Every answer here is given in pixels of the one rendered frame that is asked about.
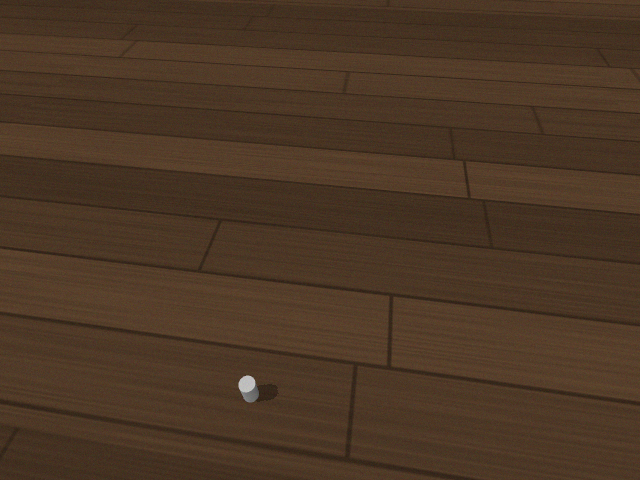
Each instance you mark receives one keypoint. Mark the can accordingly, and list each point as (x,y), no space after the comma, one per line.
(248,388)

